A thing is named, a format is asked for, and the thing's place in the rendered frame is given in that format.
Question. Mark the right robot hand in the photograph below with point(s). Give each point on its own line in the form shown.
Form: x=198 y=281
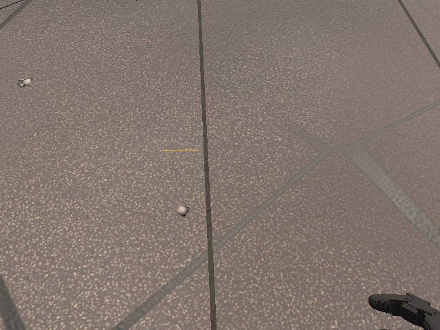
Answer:
x=410 y=307

